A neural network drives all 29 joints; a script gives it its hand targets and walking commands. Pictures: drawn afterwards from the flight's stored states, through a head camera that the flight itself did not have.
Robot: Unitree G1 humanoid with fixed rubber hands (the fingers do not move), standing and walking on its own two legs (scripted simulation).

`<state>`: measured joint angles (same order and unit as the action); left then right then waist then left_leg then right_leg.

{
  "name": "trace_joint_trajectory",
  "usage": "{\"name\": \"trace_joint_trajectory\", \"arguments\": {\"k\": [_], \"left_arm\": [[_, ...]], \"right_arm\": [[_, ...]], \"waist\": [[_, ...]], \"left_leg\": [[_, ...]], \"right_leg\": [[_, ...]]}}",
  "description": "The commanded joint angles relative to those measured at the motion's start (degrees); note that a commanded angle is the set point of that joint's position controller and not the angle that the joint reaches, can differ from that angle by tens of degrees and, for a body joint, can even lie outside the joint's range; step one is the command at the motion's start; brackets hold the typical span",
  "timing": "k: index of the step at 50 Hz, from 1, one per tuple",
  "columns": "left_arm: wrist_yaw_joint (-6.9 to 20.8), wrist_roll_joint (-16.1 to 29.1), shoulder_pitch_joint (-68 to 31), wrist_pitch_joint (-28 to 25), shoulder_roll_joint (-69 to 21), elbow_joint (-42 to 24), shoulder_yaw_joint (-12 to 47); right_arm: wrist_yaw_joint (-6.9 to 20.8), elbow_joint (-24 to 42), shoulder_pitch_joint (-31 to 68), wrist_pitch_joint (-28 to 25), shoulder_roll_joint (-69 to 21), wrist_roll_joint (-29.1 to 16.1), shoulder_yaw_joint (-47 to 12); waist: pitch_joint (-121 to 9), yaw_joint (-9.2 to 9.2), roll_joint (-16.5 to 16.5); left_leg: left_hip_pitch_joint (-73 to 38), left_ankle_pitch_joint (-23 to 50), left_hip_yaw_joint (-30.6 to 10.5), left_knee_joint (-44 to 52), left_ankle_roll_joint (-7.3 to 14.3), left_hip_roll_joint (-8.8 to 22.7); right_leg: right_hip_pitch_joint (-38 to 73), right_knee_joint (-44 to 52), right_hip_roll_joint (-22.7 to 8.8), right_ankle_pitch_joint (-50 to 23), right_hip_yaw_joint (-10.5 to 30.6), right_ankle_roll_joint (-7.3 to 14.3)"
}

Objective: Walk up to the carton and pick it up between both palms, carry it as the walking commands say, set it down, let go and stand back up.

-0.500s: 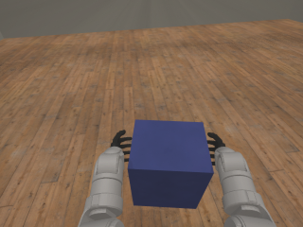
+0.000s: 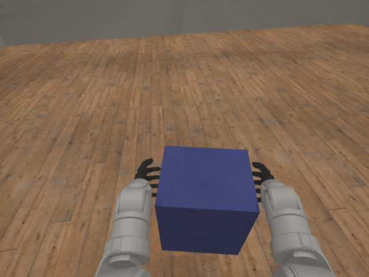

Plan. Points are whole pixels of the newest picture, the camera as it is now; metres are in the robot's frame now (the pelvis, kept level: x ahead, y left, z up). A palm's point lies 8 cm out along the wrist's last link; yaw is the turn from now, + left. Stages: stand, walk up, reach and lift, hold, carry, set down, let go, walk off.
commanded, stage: carry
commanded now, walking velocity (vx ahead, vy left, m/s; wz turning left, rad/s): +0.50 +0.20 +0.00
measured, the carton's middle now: (202, 202) +0.33 -0.01 -0.02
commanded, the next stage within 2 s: none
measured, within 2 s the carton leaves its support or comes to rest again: neither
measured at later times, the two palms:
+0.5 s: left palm (127, 144) +0.41 +0.19 +0.11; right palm (239, 146) +0.42 -0.11 +0.09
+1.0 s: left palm (129, 98) +0.72 +0.26 +0.08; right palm (207, 100) +0.70 -0.04 +0.07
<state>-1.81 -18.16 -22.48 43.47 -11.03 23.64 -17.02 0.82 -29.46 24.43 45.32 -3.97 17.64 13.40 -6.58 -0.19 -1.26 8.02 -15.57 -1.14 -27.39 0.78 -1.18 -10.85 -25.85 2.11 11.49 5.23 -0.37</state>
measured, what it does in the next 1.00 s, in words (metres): walks ahead: right foot, then left foot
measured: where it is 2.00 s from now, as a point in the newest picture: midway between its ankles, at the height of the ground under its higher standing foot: (164, 181)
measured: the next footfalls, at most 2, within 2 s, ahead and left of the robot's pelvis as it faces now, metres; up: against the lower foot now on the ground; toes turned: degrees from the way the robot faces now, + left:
right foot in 0.56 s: +0.24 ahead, -0.06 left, +0.00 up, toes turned -7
left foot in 0.96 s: +0.61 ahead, +0.23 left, +0.00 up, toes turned +3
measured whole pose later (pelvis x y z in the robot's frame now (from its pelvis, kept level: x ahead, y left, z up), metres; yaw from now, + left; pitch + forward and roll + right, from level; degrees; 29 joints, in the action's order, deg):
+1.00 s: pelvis +0.45 +0.12 -0.02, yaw -2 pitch +3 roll +2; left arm -8.1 -2.0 -7.1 67.9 -7.5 -23.0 -5.6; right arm -9.5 21.5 7.3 70.7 -7.5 4.4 4.2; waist -7.2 0.0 2.0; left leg 28.7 -6.3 6.6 -31.3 2.0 0.3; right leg -4.5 -46.7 -10.0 26.7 -2.9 -4.1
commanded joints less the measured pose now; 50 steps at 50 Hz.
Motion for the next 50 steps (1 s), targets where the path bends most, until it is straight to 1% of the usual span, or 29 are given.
{"name": "trace_joint_trajectory", "arguments": {"k": [1,4,5,6,8,10,12,15,16,17,18,19,21,24,26,27,28,29,30,31,33,39,43,44,46,47,48,49,50], "left_arm": [[16.2,21.0,-30.5,0.6,-55.4,-5.7,35.1],[14.4,26.2,-30.1,3.6,-59.6,-14.6,41.3],[13.7,26.7,-28.8,5.0,-59.7,-16.6,42.6],[13.0,26.7,-26.9,6.5,-58.7,-18.7,43.3],[11.7,26.7,-24.6,9.3,-55.5,-23.4,43.7],[9.8,27.0,-18.5,12.1,-55.6,-26.3,44.2],[8.0,28.4,-16.5,14.7,-54.6,-31.3,46.0],[5.2,30.8,-12.9,18.2,-52.2,-40.1,48.0],[4.3,30.9,-11.6,19.2,-51.7,-42.4,48.1],[3.7,30.7,-9.4,20.5,-51.2,-43.2,47.8],[3.4,30.8,-8.2,21.7,-50.6,-44.4,48.4],[3.3,31.4,-8.8,22.7,-49.8,-45.5,48.6],[3.1,32.5,-8.8,23.8,-49.0,-48.2,48.3],[1.9,32.3,-4.0,25.9,-47.2,-47.9,46.9],[0.9,31.9,-3.3,26.9,-46.2,-48.7,46.8],[0.3,31.5,-2.7,27.3,-44.6,-48.7,46.0],[-0.2,31.3,-2.3,27.3,-44.1,-48.9,45.5],[-0.5,31.1,-2.9,27.2,-43.5,-48.9,45.3],[-0.8,30.2,-1.1,27.0,-44.6,-47.0,45.0],[-0.6,30.9,-1.8,26.8,-45.9,-48.3,45.5],[0.1,32.6,-2.9,26.1,-47.1,-50.7,46.9],[1.7,33.6,-0.9,25.3,-44.3,-51.7,46.1],[1.7,32.1,2.1,25.9,-41.5,-50.2,44.5],[1.5,32.0,2.4,26.0,-41.4,-50.2,44.6],[1.1,31.2,0.9,26.3,-41.4,-51.9,45.4],[1.1,31.1,-0.4,26.5,-41.4,-52.6,45.8],[1.3,31.1,-1.1,26.6,-41.6,-53.1,47.1],[1.3,31.0,-1.5,26.4,-42.6,-53.3,47.5],[1.4,30.8,-1.9,26.1,-44.6,-52.4,48.5]], "right_arm": [[13.1,14.0,32.8,-2.7,-63.3,-20.1,-32.0],[10.3,27.4,34.6,-0.2,-64.5,-24.3,-37.9],[9.4,28.5,33.0,1.3,-64.6,-24.7,-38.6],[8.6,29.9,30.8,2.8,-64.3,-25.2,-39.4],[7.4,33.2,28.2,5.7,-64.0,-26.2,-41.6],[6.2,38.8,25.8,8.4,-62.6,-27.4,-43.5],[4.9,41.9,23.4,11.0,-62.1,-29.4,-44.4],[2.2,45.9,15.0,14.9,-61.3,-30.9,-44.6],[1.3,48.4,13.8,15.9,-60.8,-31.6,-44.5],[0.4,50.5,12.4,16.9,-59.1,-31.7,-44.2],[-0.5,52.8,12.3,17.8,-58.2,-31.7,-44.5],[-1.5,55.3,11.8,18.6,-57.9,-31.7,-44.2],[-2.7,60.6,12.1,20.2,-56.4,-31.3,-45.1],[-3.9,60.4,6.7,22.5,-53.2,-30.2,-43.6],[-4.4,59.3,4.7,23.6,-51.8,-29.9,-42.5],[-4.4,58.0,3.9,24.1,-50.8,-29.7,-41.8],[-4.5,57.8,4.1,24.4,-50.9,-29.7,-41.4],[-4.5,58.3,3.6,24.8,-51.3,-30.1,-42.2],[-4.4,60.2,6.4,25.0,-51.0,-30.8,-43.1],[-4.4,61.7,8.0,24.4,-51.7,-31.3,-43.5],[-4.7,62.0,6.8,23.3,-53.1,-30.9,-43.6],[-5.7,61.0,4.4,22.0,-53.7,-28.5,-44.2],[-5.7,61.3,3.6,23.2,-51.2,-28.6,-45.2],[-5.6,61.1,3.2,23.5,-51.2,-28.9,-45.2],[-5.1,59.9,0.3,23.6,-50.1,-29.6,-43.6],[-4.7,59.7,0.5,23.5,-49.4,-29.6,-42.6],[-4.4,59.2,0.6,23.4,-48.1,-29.2,-41.5],[-4.0,57.8,1.2,23.4,-50.1,-29.4,-42.2],[-3.4,57.5,1.6,23.1,-51.8,-29.4,-42.8]], "waist": [[3.0,0.07,-0.8],[-9.9,-0.55,-3.0],[-13.0,-1.04,-2.3],[-13.4,-1.51,2.1],[-10.3,-1.45,15.8],[-7.5,-0.54,14.5],[-10.7,-0.31,10.3],[-17.4,0.61,5.2],[-20.0,1.40,1.8],[-19.1,2.01,-6.5],[-15.8,2.12,-13.7],[-13.8,2.02,-10.3],[-8.4,2.13,-5.0],[-9.0,1.84,-9.1],[-12.7,-0.12,-8.2],[-16.7,-1.78,-4.2],[-19.5,-3.21,4.4],[-18.3,-1.91,17.4],[-16.5,-1.70,12.3],[-16.8,-1.63,6.6],[-14.6,-1.67,4.0],[-7.9,-1.39,14.3],[-4.1,-0.93,17.8],[-5.6,-0.54,16.2],[-18.1,1.66,4.9],[-21.5,2.33,-6.4],[-16.6,0.44,-16.7],[-15.8,1.20,-15.2],[-15.2,1.27,-13.5]], "left_leg": [[13.1,-26.6,-5.3,9.4,2.7,5.0],[8.4,-16.5,-6.0,7.9,4.6,7.2],[10.1,-14.9,-3.6,4.9,4.3,6.1],[13.9,-14.2,-0.3,-1.1,3.2,3.5],[21.7,-9.3,4.8,-19.5,0.4,-1.1],[21.7,-9.6,0.1,-12.1,1.8,2.7],[17.5,-7.9,1.3,-0.7,2.5,2.5],[-0.9,0.9,5.9,13.7,2.3,0.2],[-13.4,-0.4,1.2,13.5,3.7,3.4],[-21.8,-7.7,-10.5,16.2,6.1,11.6],[-26.2,-1.1,-19.8,15.1,9.3,18.6],[-24.5,3.9,-18.3,11.9,11.9,19.1],[-18.7,16.8,-12.9,10.2,11.0,16.5],[-14.6,19.5,-6.5,7.5,9.8,13.3],[-3.9,20.9,1.6,-0.5,6.1,10.5],[8.6,22.6,6.1,-9.7,3.2,8.1],[22.1,14.5,9.4,-22.8,0.0,4.2],[39.2,-12.2,8.5,-33.5,-1.9,-2.4],[42.0,-14.6,0.2,-37.5,-0.3,1.8],[43.5,-10.9,-0.5,-39.9,-0.3,4.0],[42.9,-4.8,-0.1,-32.6,0.1,6.0],[28.5,7.5,9.9,-8.7,-0.4,2.2],[18.4,15.7,15.1,1.5,-0.1,0.8],[13.3,17.4,16.0,4.9,0.2,0.5],[-11.6,11.1,14.2,5.0,2.2,-0.7],[-21.8,4.1,-1.5,4.6,5.2,8.5],[-18.9,-3.3,-20.1,9.5,8.1,19.1],[-19.3,-8.5,-23.5,13.0,11.4,21.2],[-17.7,-7.0,-19.2,13.5,10.8,20.7]], "right_leg": [[-13.2,1.1,-4.0,26.3,-1.4,0.8],[-2.6,-7.0,-2.6,8.1,-5.7,0.9],[2.4,-4.6,-2.9,8.0,-5.0,1.6],[5.8,1.1,-5.4,12.9,0.0,2.7],[5.6,14.7,-18.3,27.9,21.0,7.3],[2.4,17.1,-21.3,30.1,24.8,9.5],[4.6,12.9,-19.0,19.1,16.3,8.7],[0.6,1.7,-11.1,8.5,-0.1,4.0],[-8.9,-5.2,-8.9,8.0,-3.9,2.2],[-21.5,-15.2,-5.4,9.9,-8.6,0.3],[-33.7,-20.8,-2.3,17.0,-12.2,-2.0],[-33.9,-19.6,-4.4,21.4,-10.6,-1.5],[-33.7,-18.7,-3.7,22.9,-12.2,-0.3],[-25.4,-9.7,-1.5,15.0,-16.3,0.3],[-5.0,2.4,-0.7,2.2,-17.0,1.5],[14.4,3.1,-4.1,-0.7,-12.2,3.1],[28.1,7.5,-14.4,5.0,3.3,6.9],[36.9,11.1,-28.8,-4.4,28.1,12.8],[36.0,8.8,-30.5,-19.5,30.7,15.9],[36.0,6.3,-30.2,-28.6,25.0,15.0],[34.3,6.5,-25.3,-30.9,12.1,9.4],[19.8,8.8,-16.6,-32.9,-9.8,2.5],[14.8,7.7,-15.6,-36.9,-15.2,0.7],[14.0,3.5,-15.5,-38.7,-15.9,0.4],[4.0,-19.5,-11.9,-27.0,-18.0,-1.4],[-10.3,-33.5,-8.4,-5.0,-15.6,-2.7],[-22.4,-42.1,-2.9,18.3,-12.5,-3.2],[-27.8,-48.0,-3.7,19.8,-9.9,-1.8],[-28.6,-48.3,-7.2,16.4,-8.1,-1.6]]}}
